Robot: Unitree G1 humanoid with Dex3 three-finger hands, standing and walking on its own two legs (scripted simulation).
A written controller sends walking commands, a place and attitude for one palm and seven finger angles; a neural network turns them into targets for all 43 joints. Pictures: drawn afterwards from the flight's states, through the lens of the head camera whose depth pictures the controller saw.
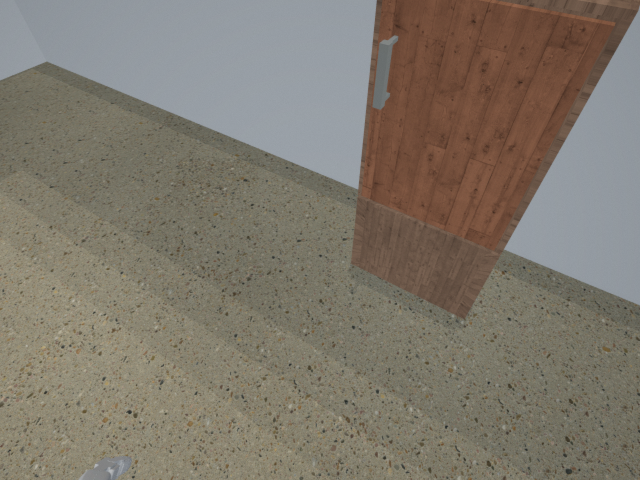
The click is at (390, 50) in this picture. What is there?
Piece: cupboard door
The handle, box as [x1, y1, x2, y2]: [372, 35, 397, 109]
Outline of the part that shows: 395,35 388,40 383,40 379,43 372,106 379,109 384,105 384,101 389,96 389,93 385,91 392,44 397,40 397,36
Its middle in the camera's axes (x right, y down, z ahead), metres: +0.15 -0.38 +0.89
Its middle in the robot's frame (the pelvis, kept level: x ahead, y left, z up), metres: +0.94 -0.10 +0.06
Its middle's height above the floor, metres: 0.83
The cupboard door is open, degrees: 0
